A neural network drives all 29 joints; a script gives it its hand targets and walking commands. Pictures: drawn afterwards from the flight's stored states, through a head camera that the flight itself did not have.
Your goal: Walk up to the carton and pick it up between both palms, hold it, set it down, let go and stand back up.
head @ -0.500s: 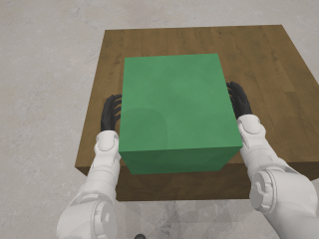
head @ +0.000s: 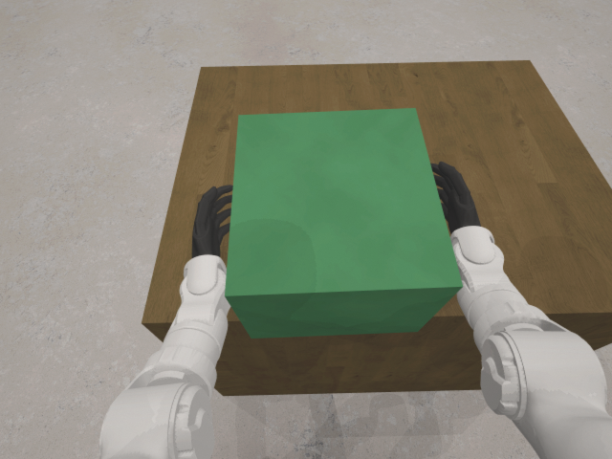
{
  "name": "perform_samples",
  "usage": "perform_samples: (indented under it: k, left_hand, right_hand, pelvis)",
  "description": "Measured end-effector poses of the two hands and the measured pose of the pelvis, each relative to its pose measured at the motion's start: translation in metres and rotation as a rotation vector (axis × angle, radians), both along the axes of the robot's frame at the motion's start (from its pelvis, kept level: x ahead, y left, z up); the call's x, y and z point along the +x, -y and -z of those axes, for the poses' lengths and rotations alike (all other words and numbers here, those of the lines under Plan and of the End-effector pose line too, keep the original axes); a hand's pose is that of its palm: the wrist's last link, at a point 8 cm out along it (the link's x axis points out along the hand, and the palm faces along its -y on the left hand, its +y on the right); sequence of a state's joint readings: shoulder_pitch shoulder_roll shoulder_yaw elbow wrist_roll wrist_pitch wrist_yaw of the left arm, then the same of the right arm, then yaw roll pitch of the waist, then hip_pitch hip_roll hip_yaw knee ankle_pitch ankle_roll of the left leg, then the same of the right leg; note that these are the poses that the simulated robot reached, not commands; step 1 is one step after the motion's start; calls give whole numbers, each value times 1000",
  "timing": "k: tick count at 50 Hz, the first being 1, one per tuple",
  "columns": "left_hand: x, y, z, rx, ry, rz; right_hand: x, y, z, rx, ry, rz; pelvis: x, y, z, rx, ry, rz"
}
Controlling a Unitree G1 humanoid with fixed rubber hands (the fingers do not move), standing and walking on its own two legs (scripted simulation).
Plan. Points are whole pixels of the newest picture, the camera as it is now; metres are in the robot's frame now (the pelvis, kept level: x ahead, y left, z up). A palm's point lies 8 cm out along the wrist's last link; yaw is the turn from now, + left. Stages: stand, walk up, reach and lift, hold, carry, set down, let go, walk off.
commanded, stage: reach and lift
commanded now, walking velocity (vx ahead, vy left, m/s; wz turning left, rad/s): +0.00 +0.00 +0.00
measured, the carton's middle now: (330, 226) +0.44 +0.02 +0.00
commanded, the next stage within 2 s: none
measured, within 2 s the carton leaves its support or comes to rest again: neither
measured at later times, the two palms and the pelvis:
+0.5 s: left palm (185, 241) +0.36 +0.20 +0.06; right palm (460, 209) +0.42 -0.14 +0.09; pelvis +0.00 +0.00 +0.00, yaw +4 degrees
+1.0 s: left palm (158, 232) +0.33 +0.21 +0.12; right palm (476, 225) +0.37 -0.13 +0.13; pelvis -0.02 +0.02 +0.01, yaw +3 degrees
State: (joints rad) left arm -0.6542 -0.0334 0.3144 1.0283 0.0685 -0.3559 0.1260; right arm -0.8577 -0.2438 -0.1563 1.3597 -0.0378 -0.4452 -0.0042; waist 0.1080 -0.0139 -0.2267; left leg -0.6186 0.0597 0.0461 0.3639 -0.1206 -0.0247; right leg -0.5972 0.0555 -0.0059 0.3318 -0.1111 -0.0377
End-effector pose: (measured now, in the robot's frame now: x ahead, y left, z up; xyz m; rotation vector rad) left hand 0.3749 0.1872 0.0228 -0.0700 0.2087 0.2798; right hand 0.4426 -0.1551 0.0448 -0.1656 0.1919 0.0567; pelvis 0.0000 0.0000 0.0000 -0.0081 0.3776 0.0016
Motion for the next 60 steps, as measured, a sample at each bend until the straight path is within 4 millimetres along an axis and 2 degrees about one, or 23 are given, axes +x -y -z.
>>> perform_samples:
  k: [11, 16, 25, 32, 37, 48, 60]
  left_hand:
    - [-12, -7, 3, -21, -34, -11]
    - [-18, -12, -1, -31, -44, -19]
    - [-18, -16, -39, -12, -11, 1]
    - [-21, -16, -70, -7, 1, 45]
    - [-26, -16, -85, -8, 12, 67]
    - [-39, -25, -93, -6, 14, 95]
    - [-38, -27, -100, -4, 5, 119]
  right_hand:
    - [-9, -8, 0, 0, -35, 0]
    - [-12, -14, -7, 10, -47, -2]
    - [-20, -18, -47, 66, -20, 34]
    - [-36, -15, -79, 101, -12, 88]
    - [-49, -14, -92, 113, -2, 110]
    - [-70, -20, -89, 116, 1, 127]
    - [-78, -22, -92, 115, -3, 154]
  pelvis:
    - [-2, -1, 1, -6, 4, -16]
    - [-2, -1, 2, -11, 20, -36]
    - [-1, 0, -1, -9, 115, -67]
    - [-3, -3, -5, 5, 245, -77]
    - [-5, -7, -8, 10, 318, -68]
    - [-16, -17, -10, 12, 377, -57]
    - [-15, -25, -10, 11, 374, -63]
